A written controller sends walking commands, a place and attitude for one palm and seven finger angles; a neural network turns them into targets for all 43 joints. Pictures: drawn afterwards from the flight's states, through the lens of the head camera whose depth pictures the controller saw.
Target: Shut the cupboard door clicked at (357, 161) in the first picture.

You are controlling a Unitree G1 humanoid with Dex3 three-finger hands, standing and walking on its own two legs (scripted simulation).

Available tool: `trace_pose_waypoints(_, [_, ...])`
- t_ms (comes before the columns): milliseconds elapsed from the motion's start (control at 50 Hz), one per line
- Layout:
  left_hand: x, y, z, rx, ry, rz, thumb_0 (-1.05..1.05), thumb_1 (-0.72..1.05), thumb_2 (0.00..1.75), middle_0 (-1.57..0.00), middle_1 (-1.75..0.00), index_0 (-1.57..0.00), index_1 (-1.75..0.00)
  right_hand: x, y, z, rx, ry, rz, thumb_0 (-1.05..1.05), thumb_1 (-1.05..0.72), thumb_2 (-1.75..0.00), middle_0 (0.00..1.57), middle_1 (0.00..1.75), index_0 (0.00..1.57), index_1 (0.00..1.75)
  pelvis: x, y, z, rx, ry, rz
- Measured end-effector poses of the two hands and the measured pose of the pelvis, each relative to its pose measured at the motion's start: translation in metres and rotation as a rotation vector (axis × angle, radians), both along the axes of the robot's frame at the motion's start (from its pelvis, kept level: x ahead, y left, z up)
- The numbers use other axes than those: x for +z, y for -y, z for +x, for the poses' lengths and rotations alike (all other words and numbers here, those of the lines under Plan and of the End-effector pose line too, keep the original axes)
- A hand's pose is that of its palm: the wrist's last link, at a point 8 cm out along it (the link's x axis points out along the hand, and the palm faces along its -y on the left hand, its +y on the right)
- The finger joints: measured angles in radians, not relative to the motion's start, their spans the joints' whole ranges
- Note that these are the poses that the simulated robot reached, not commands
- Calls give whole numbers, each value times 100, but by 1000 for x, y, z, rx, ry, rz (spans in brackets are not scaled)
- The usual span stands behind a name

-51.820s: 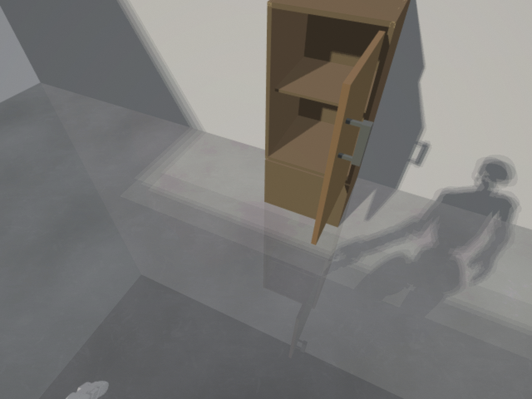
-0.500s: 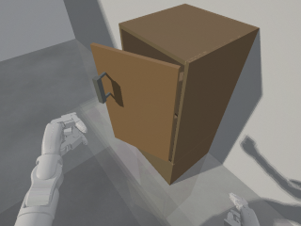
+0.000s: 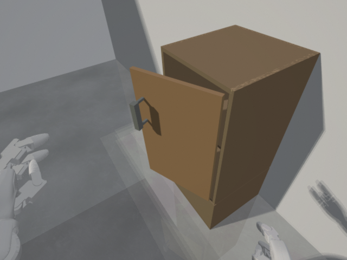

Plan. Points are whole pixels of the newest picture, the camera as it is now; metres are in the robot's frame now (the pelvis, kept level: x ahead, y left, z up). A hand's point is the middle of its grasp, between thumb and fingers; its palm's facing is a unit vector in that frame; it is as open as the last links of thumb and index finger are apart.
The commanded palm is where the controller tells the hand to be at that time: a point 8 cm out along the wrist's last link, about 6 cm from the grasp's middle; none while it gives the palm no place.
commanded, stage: draw the hand back to the body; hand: left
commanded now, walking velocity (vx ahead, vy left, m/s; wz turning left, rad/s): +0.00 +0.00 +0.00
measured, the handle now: (140, 113) +0.64 +0.22 -0.03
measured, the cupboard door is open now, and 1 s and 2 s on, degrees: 23 23 23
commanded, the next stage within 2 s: step back with the hand held close in 0.40 s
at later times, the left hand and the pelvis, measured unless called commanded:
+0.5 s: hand (45, 186) +0.18 +0.25 +0.17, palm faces +0.46 -0.78 -0.42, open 7.4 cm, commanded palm +0.14 +0.29 +0.17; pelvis +0.00 -0.01 +0.00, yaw -1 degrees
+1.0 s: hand (15, 201) +0.15 +0.29 +0.17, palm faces +0.41 -0.75 -0.52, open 7.4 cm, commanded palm +0.10 +0.32 +0.17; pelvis -0.05 +0.02 -0.01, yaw -1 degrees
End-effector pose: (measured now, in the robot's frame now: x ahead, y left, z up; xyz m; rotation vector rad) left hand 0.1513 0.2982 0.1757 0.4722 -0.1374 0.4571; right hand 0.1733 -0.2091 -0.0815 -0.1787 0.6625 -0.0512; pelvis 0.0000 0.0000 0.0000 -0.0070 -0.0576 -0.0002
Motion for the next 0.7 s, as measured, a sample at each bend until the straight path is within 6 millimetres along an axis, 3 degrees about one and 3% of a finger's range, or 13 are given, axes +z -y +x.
trace_pose_waypoints(80, [12, -2, -17, 25, 14, 52, 2, 89, 90, -36, -47, -36, -47, -1, 5, -2, -10, 1, 0, 2, -90, -90, 21, 30, 21, 30, 0, 2, 0, -1, 4, 1])
trace_pose_waypoints(140, [9, -4, -22, 49, 5, 45, 1, 89, 90, -30, -40, -30, -41, -3, 9, -3, -10, -4, -7, 2, -90, -90, 21, 30, 21, 30, 0, 4, -3, 3, 7, 2])
trace_pose_waypoints(280, [-10, 4, -16, 50, -31, -20, 1, 89, 90, -23, -33, -23, -33, -3, 19, -9, -23, -12, -28, 2, -90, -90, 21, 30, 21, 30, 0, 9, -7, 4, 4, 7])
trace_pose_waypoints(500, [7, 13, -10, -3, 26, 33, 2, 89, 90, -21, -30, -21, -31, 3, 25, -8, -54, 32, -20, 2, -90, -90, 21, 30, 20, 30, 0, 13, -5, -8, 15, 5])
trace_pose_waypoints(700, [-3, 2, -10, -20, -34, 69, 1, 89, 90, -21, -30, -21, -31, -6, 33, -19, -80, -54, -47, 2, -90, -90, 21, 30, 21, 30, -2, 3, -11, 13, -58, -14])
